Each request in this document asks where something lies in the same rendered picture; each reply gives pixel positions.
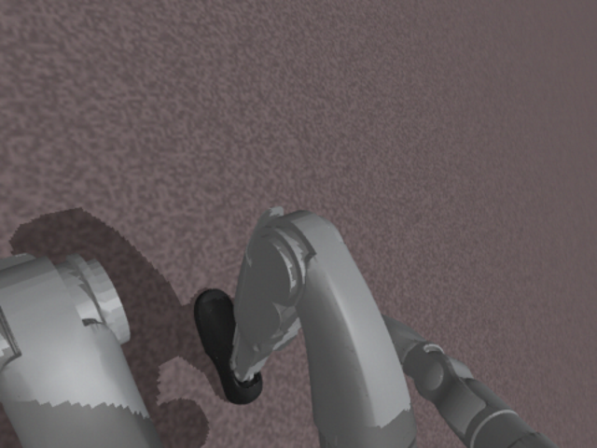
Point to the right robot hand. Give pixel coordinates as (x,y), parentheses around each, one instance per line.
(403,337)

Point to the right robot arm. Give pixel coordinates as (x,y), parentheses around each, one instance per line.
(478,417)

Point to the right robot foot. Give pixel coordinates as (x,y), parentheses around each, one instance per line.
(214,318)

